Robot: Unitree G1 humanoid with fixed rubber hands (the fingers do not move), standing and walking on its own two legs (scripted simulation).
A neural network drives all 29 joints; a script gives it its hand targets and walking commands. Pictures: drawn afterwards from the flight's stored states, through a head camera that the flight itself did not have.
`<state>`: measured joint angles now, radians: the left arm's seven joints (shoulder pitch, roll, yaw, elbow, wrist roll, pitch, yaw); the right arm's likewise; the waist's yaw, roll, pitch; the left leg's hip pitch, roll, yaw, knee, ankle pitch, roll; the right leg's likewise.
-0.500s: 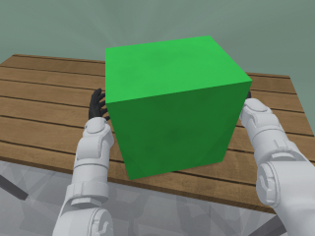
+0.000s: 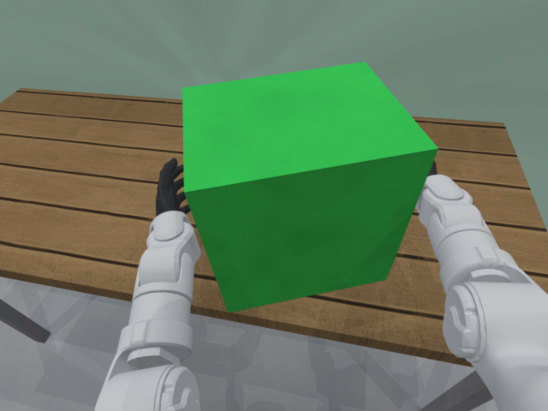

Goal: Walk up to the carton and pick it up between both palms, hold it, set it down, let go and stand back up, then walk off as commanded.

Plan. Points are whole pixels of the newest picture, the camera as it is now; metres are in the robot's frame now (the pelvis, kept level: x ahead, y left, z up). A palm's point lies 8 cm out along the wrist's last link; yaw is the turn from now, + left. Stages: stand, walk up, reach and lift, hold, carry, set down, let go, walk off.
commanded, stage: set down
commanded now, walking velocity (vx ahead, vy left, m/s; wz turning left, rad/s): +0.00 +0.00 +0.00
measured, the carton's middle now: (293, 192) +0.45 +0.03 +0.08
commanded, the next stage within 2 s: none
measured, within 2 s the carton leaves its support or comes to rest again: neither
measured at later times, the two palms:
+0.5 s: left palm (170, 211) +0.38 +0.20 +0.11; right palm (419, 182) +0.46 -0.16 +0.11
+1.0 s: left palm (166, 215) +0.36 +0.20 +0.11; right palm (434, 176) +0.48 -0.18 +0.11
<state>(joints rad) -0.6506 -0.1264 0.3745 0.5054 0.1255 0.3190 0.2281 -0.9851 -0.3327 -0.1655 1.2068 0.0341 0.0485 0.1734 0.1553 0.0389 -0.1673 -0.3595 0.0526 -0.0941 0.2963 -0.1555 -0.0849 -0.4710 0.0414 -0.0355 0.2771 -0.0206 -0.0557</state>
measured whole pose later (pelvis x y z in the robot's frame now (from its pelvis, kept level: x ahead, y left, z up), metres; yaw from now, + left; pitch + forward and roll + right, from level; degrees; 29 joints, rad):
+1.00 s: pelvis +0.00 +0.00 +0.00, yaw -1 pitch +13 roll +0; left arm -0.58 0.02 0.14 0.26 -0.12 0.52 0.27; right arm -0.91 -0.52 0.06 0.91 0.37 0.19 0.10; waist 0.21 0.08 -0.10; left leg -0.41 0.07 -0.08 0.38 -0.20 -0.09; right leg -0.51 0.06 -0.02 0.31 -0.03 -0.06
